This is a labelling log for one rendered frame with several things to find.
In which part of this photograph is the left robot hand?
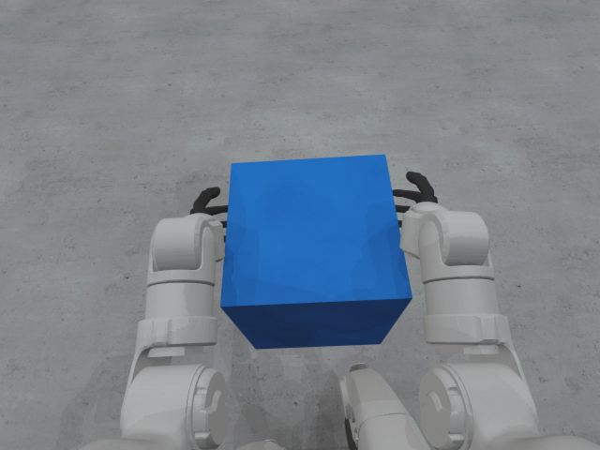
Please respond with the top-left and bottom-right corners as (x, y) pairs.
(190, 187), (228, 243)

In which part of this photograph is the carton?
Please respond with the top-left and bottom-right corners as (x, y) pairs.
(220, 155), (413, 349)

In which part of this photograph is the left robot forearm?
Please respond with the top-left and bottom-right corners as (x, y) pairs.
(120, 213), (225, 436)

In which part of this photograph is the robot right thigh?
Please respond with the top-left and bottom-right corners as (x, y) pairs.
(339, 368), (430, 450)

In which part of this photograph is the right robot hand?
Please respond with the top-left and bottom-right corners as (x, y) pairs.
(392, 172), (438, 228)

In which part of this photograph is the left robot upper arm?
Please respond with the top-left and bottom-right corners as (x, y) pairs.
(79, 364), (230, 450)

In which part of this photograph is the right robot upper arm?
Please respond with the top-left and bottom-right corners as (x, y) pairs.
(419, 363), (600, 450)

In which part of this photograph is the right robot forearm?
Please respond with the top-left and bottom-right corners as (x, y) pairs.
(399, 202), (538, 426)

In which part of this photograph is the robot right shin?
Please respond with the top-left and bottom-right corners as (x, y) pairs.
(349, 363), (367, 450)

